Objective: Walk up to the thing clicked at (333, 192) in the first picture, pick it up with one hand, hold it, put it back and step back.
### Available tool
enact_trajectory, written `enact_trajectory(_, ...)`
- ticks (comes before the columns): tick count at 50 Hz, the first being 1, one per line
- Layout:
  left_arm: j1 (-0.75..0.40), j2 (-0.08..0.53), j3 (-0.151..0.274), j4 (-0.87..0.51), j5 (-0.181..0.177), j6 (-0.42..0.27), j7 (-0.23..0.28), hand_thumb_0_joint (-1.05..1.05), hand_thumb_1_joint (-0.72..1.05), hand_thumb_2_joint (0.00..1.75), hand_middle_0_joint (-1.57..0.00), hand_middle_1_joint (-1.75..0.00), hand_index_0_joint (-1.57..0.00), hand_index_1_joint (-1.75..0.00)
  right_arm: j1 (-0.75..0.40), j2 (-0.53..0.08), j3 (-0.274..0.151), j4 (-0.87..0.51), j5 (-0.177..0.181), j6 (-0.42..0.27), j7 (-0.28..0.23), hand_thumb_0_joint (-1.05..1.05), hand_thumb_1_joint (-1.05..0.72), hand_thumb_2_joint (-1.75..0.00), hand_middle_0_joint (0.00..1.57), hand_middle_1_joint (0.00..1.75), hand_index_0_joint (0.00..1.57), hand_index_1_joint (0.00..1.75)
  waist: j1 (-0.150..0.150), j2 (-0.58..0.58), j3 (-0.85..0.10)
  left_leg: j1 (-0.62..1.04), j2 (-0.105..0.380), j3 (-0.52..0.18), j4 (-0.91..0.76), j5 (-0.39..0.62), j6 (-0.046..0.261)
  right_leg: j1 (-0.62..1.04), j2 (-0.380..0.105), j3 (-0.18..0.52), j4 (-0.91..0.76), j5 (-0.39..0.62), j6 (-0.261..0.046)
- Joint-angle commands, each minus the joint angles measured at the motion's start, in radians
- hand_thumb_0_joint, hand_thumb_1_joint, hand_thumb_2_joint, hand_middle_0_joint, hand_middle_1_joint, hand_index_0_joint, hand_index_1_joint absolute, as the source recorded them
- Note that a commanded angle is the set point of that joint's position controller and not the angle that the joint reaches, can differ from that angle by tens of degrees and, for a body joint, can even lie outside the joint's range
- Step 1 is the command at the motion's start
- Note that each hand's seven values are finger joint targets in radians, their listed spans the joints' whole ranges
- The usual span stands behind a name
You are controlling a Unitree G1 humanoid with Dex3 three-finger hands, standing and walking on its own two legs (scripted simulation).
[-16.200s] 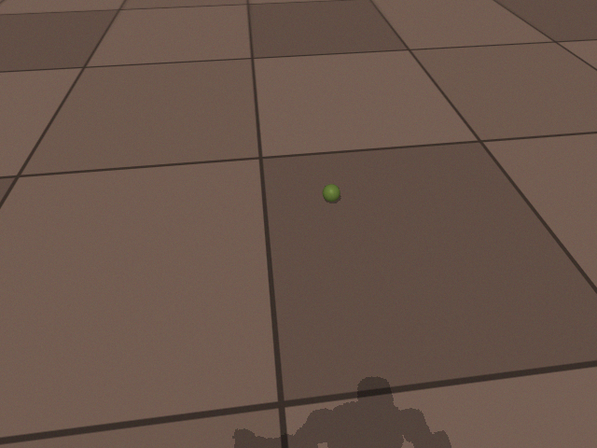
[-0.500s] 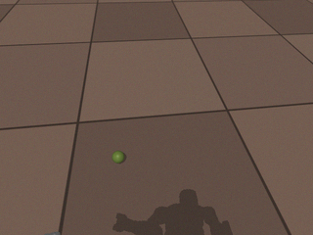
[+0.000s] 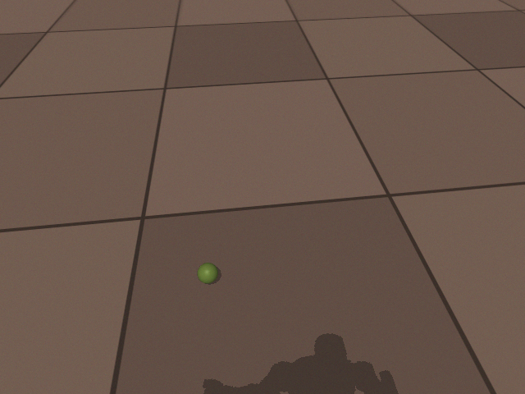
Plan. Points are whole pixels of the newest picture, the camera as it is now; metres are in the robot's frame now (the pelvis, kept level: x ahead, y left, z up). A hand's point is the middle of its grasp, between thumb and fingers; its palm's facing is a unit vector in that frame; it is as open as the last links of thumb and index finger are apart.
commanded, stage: stand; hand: left
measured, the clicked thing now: (207, 273) +0.73 +0.25 -0.74
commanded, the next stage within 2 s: walk up in 0.72 s
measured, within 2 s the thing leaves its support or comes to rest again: neither
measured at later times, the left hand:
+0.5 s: hand out of the picture +0.05 +0.25 -0.15, palm faces -0.04 -0.94 -0.35, open 7.4 cm
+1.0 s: hand out of the picture +0.06 +0.30 -0.17, palm faces +0.02 -0.94 -0.35, open 7.4 cm
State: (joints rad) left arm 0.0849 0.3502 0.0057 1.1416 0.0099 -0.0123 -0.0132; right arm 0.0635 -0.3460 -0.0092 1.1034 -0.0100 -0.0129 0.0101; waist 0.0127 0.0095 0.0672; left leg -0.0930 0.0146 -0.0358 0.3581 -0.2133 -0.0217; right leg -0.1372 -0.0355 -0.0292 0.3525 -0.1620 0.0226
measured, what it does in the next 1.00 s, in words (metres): steps on the spot: left foot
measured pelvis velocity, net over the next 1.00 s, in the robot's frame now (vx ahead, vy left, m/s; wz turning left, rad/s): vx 0.04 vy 0.02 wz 0.01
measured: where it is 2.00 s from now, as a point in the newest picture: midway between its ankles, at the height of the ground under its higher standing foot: (274, 380)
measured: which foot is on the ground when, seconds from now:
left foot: down 0.00-0.80, up 0.82-0.96, down 0.98-1.00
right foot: down 0.00-1.00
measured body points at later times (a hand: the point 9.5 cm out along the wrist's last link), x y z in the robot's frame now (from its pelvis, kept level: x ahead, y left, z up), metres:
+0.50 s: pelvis -0.01 -0.01 +0.00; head +0.00 -0.02 +0.45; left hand +0.05 +0.30 -0.13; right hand +0.04 -0.31 -0.14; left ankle -0.01 +0.13 -0.75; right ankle +0.02 -0.13 -0.75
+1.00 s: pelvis +0.04 +0.02 -0.01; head +0.05 +0.03 +0.44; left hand +0.06 +0.35 -0.14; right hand +0.12 -0.31 -0.12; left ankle +0.08 +0.14 -0.75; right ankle +0.02 -0.13 -0.74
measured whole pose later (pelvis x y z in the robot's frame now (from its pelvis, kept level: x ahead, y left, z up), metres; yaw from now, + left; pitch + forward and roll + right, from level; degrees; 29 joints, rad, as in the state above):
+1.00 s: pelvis +0.04 +0.02 -0.01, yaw +1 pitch -3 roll -1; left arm 0.26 0.41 0.08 1.01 0.04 -0.01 -0.06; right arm 0.21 -0.42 -0.09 1.01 -0.04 -0.05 0.05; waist 0.03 0.00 0.07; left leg -0.28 0.05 0.02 0.57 -0.29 0.02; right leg -0.14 -0.04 -0.02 0.50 -0.33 -0.01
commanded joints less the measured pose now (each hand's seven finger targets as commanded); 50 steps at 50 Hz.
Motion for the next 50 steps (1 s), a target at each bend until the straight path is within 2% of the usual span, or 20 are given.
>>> enact_trajectory(1, -0.052, 0.22, 0.041, -0.054, 0.0, -0.032, 0.016, 0.0, 0.9, 0.9, -0.2, -0.3, -0.2, -0.3, -0.03, -0.215, -0.039, -0.053, 0.004, -0.021, -0.01, 0.0, -0.9, -0.9, 0.2, 0.3, 0.2, 0.3, -0.011, -0.018, -0.102, -0.027, 0.104, -0.064, -0.075, 0.141, 0.035, 0.067, -0.104, 0.092, -0.059, 0.122, -0.035)
enact_trajectory(12, -0.032, 0.228, 0.039, -0.043, 0.0, -0.025, 0.012, 0.0, 0.9, 0.9, -0.2, -0.3, -0.2, -0.3, -0.009, -0.216, -0.035, -0.031, -0.001, -0.017, -0.007, 0.0, -0.9, -0.9, 0.2, 0.3, 0.2, 0.3, -0.005, -0.005, -0.07, -0.067, 0.103, -0.071, -0.102, 0.016, 0.034, 0.037, -0.101, 0.102, -0.083, -0.013, -0.037)
enact_trajectory(19, -0.028, 0.239, 0.041, -0.053, 0.003, -0.017, 0.011, 0.0, 0.9, 0.9, -0.2, -0.3, -0.2, -0.3, 0.026, -0.218, -0.036, -0.027, -0.005, -0.01, -0.006, 0.0, -0.9, -0.9, 0.2, 0.3, 0.2, 0.3, -0.007, -0.03, -0.033, -0.09, 0.088, -0.069, -0.095, -0.083, 0.034, -0.039, -0.098, 0.126, -0.113, -0.189, -0.039)
enact_trajectory(22, -0.02, 0.235, 0.038, -0.057, 0.001, -0.018, 0.009, 0.0, 0.9, 0.9, -0.2, -0.3, -0.2, -0.3, 0.033, -0.22, -0.033, -0.029, -0.005, -0.011, -0.005, 0.0, -0.9, -0.9, 0.2, 0.3, 0.2, 0.3, -0.004, -0.015, -0.042, -0.101, 0.094, -0.072, -0.096, -0.073, 0.037, -0.019, -0.096, 0.124, -0.097, -0.152, -0.041)
enact_trajectory(29, -0.017, 0.225, 0.034, -0.059, -0.006, -0.026, 0.011, 0.0, 0.9, 0.9, -0.2, -0.3, -0.2, -0.3, 0.038, -0.221, -0.027, -0.026, -0.001, -0.02, -0.009, 0.0, -0.9, -0.9, 0.2, 0.3, 0.2, 0.3, -0.008, 0.0, -0.115, -0.058, 0.108, -0.067, -0.068, 0.122, 0.033, 0.057, -0.102, 0.107, -0.048, 0.117, -0.042)
enact_trajectory(35, -0.022, 0.227, 0.034, -0.054, -0.004, -0.02, 0.013, 0.0, 0.9, 0.9, -0.2, -0.3, -0.2, -0.3, 0.042, -0.226, -0.021, -0.022, 0.0, -0.016, -0.015, 0.0, -0.9, -0.9, 0.2, 0.3, 0.2, 0.3, -0.011, -0.005, -0.107, -0.051, 0.113, -0.06, -0.074, 0.132, 0.03, 0.055, -0.101, 0.1, -0.044, 0.125, -0.041)
enact_trajectory(36, 0.05, 0.279, 0.088, -0.102, 0.008, -0.026, -0.007, 0.0, 0.9, 0.9, -0.2, -0.3, -0.2, -0.3, 0.098, -0.286, -0.071, -0.072, -0.013, -0.027, 0.003, 0.0, -0.9, -0.9, 0.2, 0.3, 0.2, 0.3, -0.002, -0.022, -0.193, -0.047, 0.061, -0.04, 0.003, -0.315, 0.095, 0.09, -0.042, 0.086, 0.002, -0.358, -0.082)
enact_trajectory(37, 0.089, 0.282, 0.095, -0.093, 0.019, -0.026, -0.013, 0.0, 0.9, 0.9, -0.2, -0.3, -0.2, -0.3, 0.09, -0.293, -0.079, -0.077, -0.025, -0.026, 0.011, 0.0, -0.9, -0.9, 0.2, 0.3, 0.2, 0.3, 0.016, -0.015, -0.124, -0.143, 0.066, -0.06, 0.033, -0.473, 0.11, 0.039, -0.067, 0.14, -0.003, -0.544, -0.104)
enact_trajectory(38, 0.102, 0.292, 0.105, -0.095, 0.024, -0.025, -0.018, 0.0, 0.9, 0.9, -0.2, -0.3, -0.2, -0.3, 0.071, -0.28, -0.077, -0.09, -0.029, -0.024, 0.015, 0.0, -0.9, -0.9, 0.2, 0.3, 0.2, 0.3, 0.031, -0.041, -0.046, -0.249, 0.041, -0.04, 0.07, -0.503, 0.098, 0.021, -0.095, 0.205, -0.04, -0.628, -0.12)
enact_trajectory(39, 0.119, 0.304, 0.115, -0.104, 0.025, -0.025, -0.02, 0.0, 0.9, 0.9, -0.2, -0.3, -0.2, -0.3, 0.04, -0.252, -0.073, -0.113, -0.03, -0.023, 0.019, 0.0, -0.9, -0.9, 0.2, 0.3, 0.2, 0.3, 0.047, -0.107, 0.002, -0.367, 0.011, 0.017, 0.153, -0.426, 0.079, 0.072, -0.15, 0.286, -0.108, -0.663, -0.151)
enact_trajectory(40, 0.142, 0.327, 0.13, -0.114, 0.024, -0.029, -0.017, 0.0, 0.9, 0.9, -0.2, -0.3, -0.2, -0.3, 0.015, -0.229, -0.075, -0.136, -0.032, -0.025, 0.023, 0.0, -0.9, -0.9, 0.2, 0.3, 0.2, 0.3, 0.063, -0.185, 0.053, -0.436, -0.001, 0.084, 0.317, -0.279, 0.057, 0.081, -0.259, 0.392, -0.208, -0.65, -0.201)
enact_trajectory(41, 0.15, 0.341, 0.139, -0.13, 0.027, -0.039, -0.013, 0.0, 0.9, 0.9, -0.2, -0.3, -0.2, -0.3, 0.015, -0.234, -0.082, -0.147, -0.038, -0.028, 0.021, 0.0, -0.9, -0.9, 0.2, 0.3, 0.2, 0.3, 0.074, -0.176, 0.09, -0.514, 0.054, 0.03, 0.396, -0.253, 0.048, 0.12, -0.316, 0.447, -0.228, -0.523, -0.25)
enact_trajectory(42, 0.162, 0.339, 0.14, -0.142, 0.029, -0.046, -0.012, 0.0, 0.9, 0.9, -0.2, -0.3, -0.2, -0.3, 0.016, -0.233, -0.086, -0.157, -0.033, -0.034, 0.022, 0.0, -0.9, -0.9, 0.2, 0.3, 0.2, 0.3, 0.073, -0.152, 0.086, -0.548, 0.075, 0.002, 0.382, -0.242, 0.055, 0.183, -0.322, 0.445, -0.208, -0.364, -0.272)
enact_trajectory(43, 0.18, 0.326, 0.14, -0.152, 0.028, -0.047, -0.012, 0.0, 0.9, 0.9, -0.2, -0.3, -0.2, -0.3, 0.011, -0.231, -0.086, -0.165, -0.033, -0.042, 0.024, 0.0, -0.9, -0.9, 0.2, 0.3, 0.2, 0.3, 0.073, -0.139, 0.06, -0.527, 0.073, 0.006, 0.369, -0.263, 0.057, 0.198, -0.299, 0.412, -0.19, -0.256, -0.269)
enact_trajectory(44, 0.172, 0.323, 0.14, -0.164, 0.03, -0.046, -0.015, 0.0, 0.9, 0.9, -0.2, -0.3, -0.2, -0.3, 0.023, -0.228, -0.089, -0.173, -0.031, -0.047, 0.029, 0.0, -0.9, -0.9, 0.2, 0.3, 0.2, 0.3, 0.063, -0.133, 0.034, -0.447, 0.074, 0.012, 0.342, -0.28, 0.059, 0.148, -0.278, 0.364, -0.18, -0.251, -0.259)
enact_trajectory(45, 0.135, 0.313, 0.137, -0.184, 0.03, -0.042, -0.019, 0.0, 0.9, 0.9, -0.2, -0.3, -0.2, -0.3, 0.055, -0.227, -0.097, -0.173, -0.034, -0.047, 0.037, 0.0, -0.9, -0.9, 0.2, 0.3, 0.2, 0.3, 0.036, -0.136, 0.013, -0.348, 0.072, 0.016, 0.322, -0.276, 0.058, 0.06, -0.237, 0.304, -0.183, -0.344, -0.231)
enact_trajectory(47, 0.01, 0.319, 0.13, -0.24, 0.03, -0.03, -0.03, 0.0, 0.9, 0.9, -0.2, -0.3, -0.2, -0.3, 0.2, -0.228, -0.115, -0.145, -0.027, -0.049, 0.043, 0.0, -0.9, -0.9, 0.2, 0.3, 0.2, 0.3, -0.053, -0.19, 0.004, -0.109, 0.052, 0.062, 0.189, -0.17, 0.064, -0.143, -0.176, 0.2, -0.117, -0.391, -0.192)
enact_trajectory(48, -0.055, 0.297, 0.123, -0.268, 0.025, -0.024, -0.031, 0.0, 0.9, 0.9, -0.2, -0.3, -0.2, -0.3, 0.344, -0.236, -0.13, -0.105, -0.028, -0.05, 0.036, 0.0, -0.9, -0.9, 0.2, 0.3, 0.2, 0.3, -0.141, -0.146, -0.025, 0.09, 0.037, 0.081, 0.127, -0.023, 0.058, -0.294, -0.13, 0.135, 0.01, -0.417, -0.154)
enact_trajectory(49, -0.052, 0.231, 0.105, -0.288, 0.022, -0.016, -0.032, 0.0, 0.9, 0.9, -0.2, -0.3, -0.2, -0.3, 0.441, -0.278, -0.156, -0.074, -0.034, -0.054, 0.024, 0.0, -0.9, -0.9, 0.2, 0.3, 0.2, 0.3, -0.187, 0.02, -0.043, 0.276, 0.018, 0.049, 0.09, -0.029, 0.044, -0.477, -0.032, 0.047, 0.236, -0.444, -0.114)
enact_trajectory(50, 0.004, 0.151, 0.08, -0.303, 0.014, -0.015, -0.029, 0.0, 0.9, 0.9, -0.2, -0.3, -0.2, -0.3, 0.506, -0.361, -0.178, -0.077, -0.049, -0.057, 0.01, 0.0, -0.9, -0.9, 0.2, 0.3, 0.2, 0.3, -0.211, 0.303, -0.056, 0.31, 0.223, -0.299, -0.121, -0.331, 0.079, -0.631, 0.137, 0.004, 0.58, -0.488, -0.085)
